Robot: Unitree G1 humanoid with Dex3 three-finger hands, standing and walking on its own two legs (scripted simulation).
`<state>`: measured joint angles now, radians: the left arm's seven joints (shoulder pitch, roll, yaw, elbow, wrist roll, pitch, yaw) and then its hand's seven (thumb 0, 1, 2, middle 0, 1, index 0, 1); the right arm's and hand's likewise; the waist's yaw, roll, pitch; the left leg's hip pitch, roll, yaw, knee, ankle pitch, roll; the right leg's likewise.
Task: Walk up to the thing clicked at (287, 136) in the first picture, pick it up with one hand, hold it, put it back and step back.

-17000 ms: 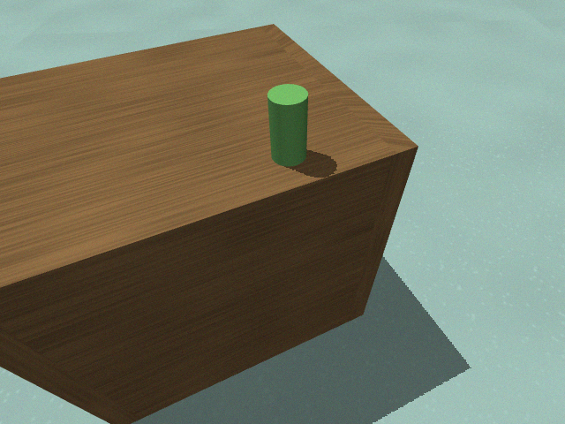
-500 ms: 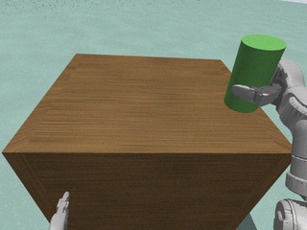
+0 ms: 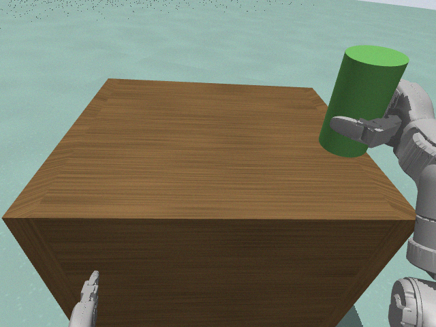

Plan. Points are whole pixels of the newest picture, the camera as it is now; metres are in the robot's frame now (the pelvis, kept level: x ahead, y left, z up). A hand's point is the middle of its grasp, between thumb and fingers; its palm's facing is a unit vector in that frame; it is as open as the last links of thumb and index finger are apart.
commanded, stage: hold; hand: right
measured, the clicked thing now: (357, 104) +0.33 -0.16 +0.32
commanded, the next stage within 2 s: crouch in 1.44 s
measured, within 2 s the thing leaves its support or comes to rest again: neither
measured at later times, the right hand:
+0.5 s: hand (363, 109) +0.33 -0.17 +0.32, palm faces +0.10 +0.99 -0.04, open 10.6 cm
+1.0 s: hand (370, 116) +0.32 -0.18 +0.31, palm faces +0.14 +0.99 -0.05, open 10.6 cm
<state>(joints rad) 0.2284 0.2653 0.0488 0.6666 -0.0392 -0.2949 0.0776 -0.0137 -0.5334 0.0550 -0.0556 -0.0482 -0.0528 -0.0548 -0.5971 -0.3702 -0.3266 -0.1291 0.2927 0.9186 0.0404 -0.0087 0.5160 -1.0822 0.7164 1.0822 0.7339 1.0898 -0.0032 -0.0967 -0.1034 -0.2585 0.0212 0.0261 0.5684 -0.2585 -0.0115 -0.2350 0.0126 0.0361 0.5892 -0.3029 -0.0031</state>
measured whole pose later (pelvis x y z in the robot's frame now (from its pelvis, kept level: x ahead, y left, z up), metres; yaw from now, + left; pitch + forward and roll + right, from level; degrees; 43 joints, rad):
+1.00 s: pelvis +0.00 +0.00 +0.00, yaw +0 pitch -3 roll +0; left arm 0.26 0.26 0.03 0.65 -0.04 -0.29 0.09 -0.01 -0.54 0.06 -0.05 -0.05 -0.05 -0.06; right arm -0.53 -0.37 -0.34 -0.24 0.27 0.88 0.02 -0.01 0.53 -1.10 0.72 1.09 0.74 1.10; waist -0.02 -0.08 -0.09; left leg -0.26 0.01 0.03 0.57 -0.26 -0.01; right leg -0.24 0.01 0.04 0.60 -0.30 0.00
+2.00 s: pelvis -0.02 +0.01 +0.00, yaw +1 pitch -1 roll +0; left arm 0.25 0.25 0.05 0.66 -0.03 -0.31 0.08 -0.01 -0.50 0.04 -0.05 -0.05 -0.06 -0.05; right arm -0.65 -0.36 -0.29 0.22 0.17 0.69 0.00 -0.01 0.58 -1.16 0.71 1.13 0.73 1.13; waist 0.03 -0.04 -0.03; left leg -0.33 0.01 0.02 0.59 -0.23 0.00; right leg -0.30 0.00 0.03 0.60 -0.28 0.01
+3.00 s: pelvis +0.00 +0.00 +0.00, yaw +2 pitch +3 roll +0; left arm 0.25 0.24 0.06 0.59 -0.02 -0.26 0.09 -0.01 -0.51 0.04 -0.06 -0.04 -0.06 -0.05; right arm -0.64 -0.37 -0.28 0.67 0.16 0.16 0.09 -0.01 0.55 -1.10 0.72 1.10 0.74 1.11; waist 0.05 -0.03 -0.06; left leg -0.38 0.00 -0.01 0.57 -0.24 -0.01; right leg -0.34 -0.01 0.00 0.59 -0.30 0.00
